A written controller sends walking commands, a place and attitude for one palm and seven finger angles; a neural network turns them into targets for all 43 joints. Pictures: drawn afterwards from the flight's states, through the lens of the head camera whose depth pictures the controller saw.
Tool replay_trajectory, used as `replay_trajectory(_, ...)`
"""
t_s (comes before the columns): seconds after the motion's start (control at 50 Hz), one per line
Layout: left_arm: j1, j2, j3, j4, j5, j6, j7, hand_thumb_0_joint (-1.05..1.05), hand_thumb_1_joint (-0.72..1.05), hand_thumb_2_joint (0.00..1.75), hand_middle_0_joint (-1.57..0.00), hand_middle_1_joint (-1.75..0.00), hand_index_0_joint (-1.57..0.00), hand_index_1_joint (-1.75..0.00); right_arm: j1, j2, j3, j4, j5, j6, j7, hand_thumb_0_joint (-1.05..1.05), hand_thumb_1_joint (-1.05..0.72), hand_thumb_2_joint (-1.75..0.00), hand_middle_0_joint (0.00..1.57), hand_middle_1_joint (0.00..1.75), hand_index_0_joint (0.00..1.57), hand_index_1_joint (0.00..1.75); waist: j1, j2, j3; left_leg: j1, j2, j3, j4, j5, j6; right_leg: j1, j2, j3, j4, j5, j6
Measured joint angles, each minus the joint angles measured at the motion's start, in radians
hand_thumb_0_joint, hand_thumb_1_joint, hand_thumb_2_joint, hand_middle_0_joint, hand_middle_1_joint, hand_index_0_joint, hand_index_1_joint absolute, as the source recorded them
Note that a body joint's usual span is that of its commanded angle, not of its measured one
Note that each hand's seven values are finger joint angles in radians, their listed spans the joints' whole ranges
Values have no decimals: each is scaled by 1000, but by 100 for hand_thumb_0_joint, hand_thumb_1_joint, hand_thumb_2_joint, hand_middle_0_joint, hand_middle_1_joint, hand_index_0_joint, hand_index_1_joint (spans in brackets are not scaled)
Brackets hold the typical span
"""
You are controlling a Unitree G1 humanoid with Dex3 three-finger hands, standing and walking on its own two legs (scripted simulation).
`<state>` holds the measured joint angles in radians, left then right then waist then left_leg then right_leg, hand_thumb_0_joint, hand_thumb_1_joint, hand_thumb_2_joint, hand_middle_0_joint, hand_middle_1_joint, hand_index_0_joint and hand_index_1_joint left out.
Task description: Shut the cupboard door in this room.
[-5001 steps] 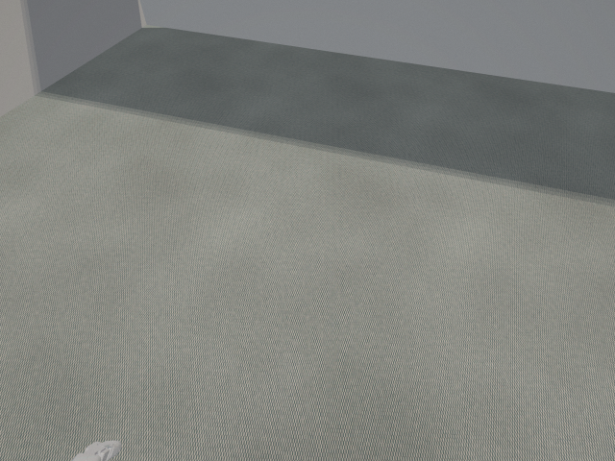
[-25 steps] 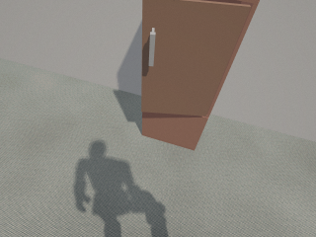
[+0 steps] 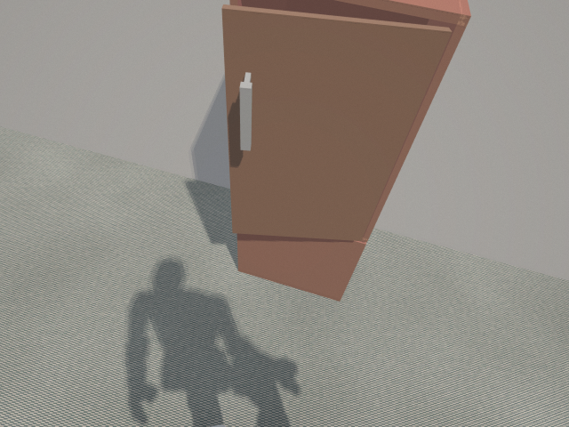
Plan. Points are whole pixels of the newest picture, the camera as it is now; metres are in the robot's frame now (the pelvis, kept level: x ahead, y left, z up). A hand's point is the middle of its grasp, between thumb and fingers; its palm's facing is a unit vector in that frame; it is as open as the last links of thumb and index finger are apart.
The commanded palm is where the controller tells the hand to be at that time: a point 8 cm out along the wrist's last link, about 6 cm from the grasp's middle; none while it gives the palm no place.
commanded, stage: take the last steps up to it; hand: left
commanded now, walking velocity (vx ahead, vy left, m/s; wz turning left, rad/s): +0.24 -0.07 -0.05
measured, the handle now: (246, 112) +0.64 +0.10 +0.09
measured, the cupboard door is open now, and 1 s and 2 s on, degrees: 15 15 15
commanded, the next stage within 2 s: come to a stop and stand still in 0.24 s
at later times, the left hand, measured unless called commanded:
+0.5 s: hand (219, 369) +0.24 +0.11 -0.15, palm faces -0.01 -0.97 -0.23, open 7.2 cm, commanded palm none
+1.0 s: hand (166, 404) +0.19 +0.19 -0.17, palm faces +0.06 -0.98 -0.20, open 7.3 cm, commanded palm none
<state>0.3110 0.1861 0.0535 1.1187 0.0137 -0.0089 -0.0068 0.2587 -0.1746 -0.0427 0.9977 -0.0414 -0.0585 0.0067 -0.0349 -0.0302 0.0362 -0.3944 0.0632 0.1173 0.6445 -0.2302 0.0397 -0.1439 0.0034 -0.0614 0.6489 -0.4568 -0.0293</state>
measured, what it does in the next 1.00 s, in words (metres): walks ahead: right foot, then left foot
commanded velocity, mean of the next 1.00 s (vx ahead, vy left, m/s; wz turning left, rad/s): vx -0.04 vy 0.03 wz -0.01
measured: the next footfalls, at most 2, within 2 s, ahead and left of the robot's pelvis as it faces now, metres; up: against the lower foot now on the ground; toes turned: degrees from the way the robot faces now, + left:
right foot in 0.38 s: +0.24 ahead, -0.17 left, +0.00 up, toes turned -6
left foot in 0.82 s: +0.23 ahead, +0.08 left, +0.00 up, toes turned +1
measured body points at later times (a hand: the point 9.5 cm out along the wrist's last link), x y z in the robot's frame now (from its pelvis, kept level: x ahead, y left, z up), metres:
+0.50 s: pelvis +0.16 -0.07 +0.01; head +0.20 -0.09 +0.46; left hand +0.24 +0.16 -0.13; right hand +0.13 -0.29 -0.15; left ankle +0.10 +0.06 -0.68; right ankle +0.20 -0.17 -0.72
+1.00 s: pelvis +0.16 -0.01 +0.02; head +0.18 +0.02 +0.47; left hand +0.18 +0.24 -0.15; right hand +0.24 -0.24 -0.12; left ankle +0.19 +0.08 -0.72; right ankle +0.14 -0.15 -0.69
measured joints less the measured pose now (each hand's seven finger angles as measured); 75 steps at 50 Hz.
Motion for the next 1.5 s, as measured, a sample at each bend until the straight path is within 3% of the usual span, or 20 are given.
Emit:
replay_trajectory(0.06, -11, 6, 0, 2, 8, 18, -6, 1, 92, 90, -20, -30, -20, -30, 7, 22, 9, -2, -1, -1, -14, 0, -91, -90, 20, 30, 20, 30, 7, -20, 1, 45, -13, 23, -13, -48, 17, -163, -6, 35, 359, 14, -15)
replay_trajectory(0.12, -46, 4, 4, -20, 13, 19, -14, 1, 91, 90, -19, -30, -20, -30, 32, 40, 15, 15, 4, 0, -22, 0, -91, -90, 20, 30, 20, 30, 19, -18, 5, 121, -26, 26, -122, -19, 5, -278, -36, 32, 449, 110, -2)
replay_trajectory(0.24, -105, -4, 5, -70, 10, 11, -12, 1, 92, 90, -19, -30, -20, -30, 82, 56, 16, 59, 8, 12, -17, 0, -91, -90, 21, 30, 20, 30, 13, 13, 12, 242, -19, 18, -271, 4, -18, -339, -77, 23, 191, 196, 23)
replay_trajectory(0.36, -137, -1, 1, -84, 11, -12, -13, 1, 92, 90, -19, -30, -20, -30, 120, 52, 3, 91, 12, 36, -11, 0, -91, -90, 21, 30, 20, 30, -5, 26, 24, 290, 9, 20, -179, -115, -72, -223, -56, -7, -103, 273, 15)
replay_trajectory(0.4, -143, -14, -1, -78, 11, -35, -2, 0, 91, 90, -19, -30, -20, -30, 116, 36, 1, 105, 21, 48, -10, 0, -91, -90, 21, 30, 20, 30, 0, 48, 31, 248, 25, -7, -31, -219, -59, -210, -36, -11, -86, 264, 4)
replay_trajectory(0.46, -151, -42, -15, -65, 7, -44, 19, 0, 92, 90, -19, -30, -20, -30, 71, 12, 2, 113, 33, 69, -22, 0, -91, -90, 21, 30, 20, 30, -2, 72, 45, 150, -1, -69, 178, -312, -53, -176, -18, -24, -96, 231, -7)
replay_trajectory(0.66, -171, -27, -8, -82, 11, 4, 46, 0, 92, 90, -20, -30, -21, -30, -100, -28, -12, 37, 35, 112, -21, 0, -91, -90, 20, 30, 20, 30, 35, 33, 57, -38, -71, -91, 293, -245, -88, -108, -44, -23, -194, 261, 0)
replay_trajectory(0.74, -158, -7, -3, -96, 16, 19, 44, 0, 91, 90, -20, -30, -21, -30, -146, -36, -16, -1, 35, 108, -15, 0, -91, -90, 20, 30, 20, 30, 45, 14, 59, -20, -64, -97, 203, -204, -86, -114, -55, -24, -178, 255, 17)
replay_trajectory(0.8, -137, 11, -1, -100, 13, 27, 41, 0, 91, 90, -20, -30, -21, -30, -152, -37, -11, -20, 33, 91, -12, 0, -91, -90, 20, 30, 20, 30, 46, 2, 49, 71, -51, -96, -10, -69, -78, -135, -60, -23, -126, 231, 39)
replay_trajectory(0.82, -128, 12, -2, -101, 10, 32, 40, 0, 91, 90, -20, -30, -21, -30, -142, -43, -9, -27, 31, 82, -11, 0, -91, -90, 20, 30, 20, 30, 44, 15, 37, 98, -37, -104, -74, -14, -51, -149, -53, -31, -97, 215, 47)
replay_trajectory(0.86, -130, 30, 0, -98, 4, 46, 42, 0, 91, 90, -20, -30, -20, -30, -135, -27, -1, -21, 21, 78, -15, 0, -91, -90, 20, 30, 20, 30, 51, -12, 44, 95, -54, -98, -53, -30, -13, -166, -57, -5, -25, 103, 49)
replay_trajectory(0.9, -124, 42, 1, -95, 4, 59, 41, 0, 91, 90, -20, -30, -20, -30, -125, -10, 14, -15, 16, 80, -22, 0, -91, -90, 20, 30, 20, 30, 62, -28, 45, 108, -61, -89, -71, -32, -3, -187, -39, 33, 75, 10, 44)
replay_trajectory(0.96, -111, 42, -4, -84, 2, 63, 36, 0, 91, 90, -20, -30, -20, -30, -111, 6, 30, -6, 15, 81, -29, 0, -91, -90, 20, 30, 20, 30, 65, -17, 39, 125, -64, -89, -126, 2, 4, -183, -17, 56, 148, -17, 42)
replay_trajectory(1.04, -80, 33, -18, -64, 0, 50, 31, 0, 91, 90, -19, -30, -20, -30, -94, 21, 37, 18, 25, 75, -29, 0, -91, -90, 21, 30, 20, 30, 64, -2, 23, 135, -73, -79, -177, 38, 11, -89, -18, 55, -17, 65, 44)
replay_trajectory(1.1, -55, 26, -28, -38, 1, 33, 36, 0, 91, 90, -19, -30, -20, -30, -85, 30, 31, 40, 39, 70, -28, 0, -91, -90, 21, 30, 20, 30, 60, -11, 9, 123, -94, -55, -172, 40, 9, -14, -32, 92, -189, 178, 37)
replay_trajectory(1.22, -18, -17, -53, 9, 1, 19, 33, 0, 91, 90, -19, -30, -20, -30, -47, 4, 23, 84, 38, 66, -21, -1, -93, -90, 21, 30, 20, 30, 29, 27, -6, 158, -90, -55, -242, 84, 8, 11, -28, 93, -241, 202, 64)
replay_trajectory(1.5, -12, -55, -57, 26, -1, 13, 36, 0, 91, 90, -20, -30, -20, -30, 88, 37, 31, 166, 31, 69, -28, 0, -91, -90, 20, 30, 20, 30, 12, -8, -8, 156, -88, -57, -266, 104, 6, 2, -25, 92, -249, 215, 57)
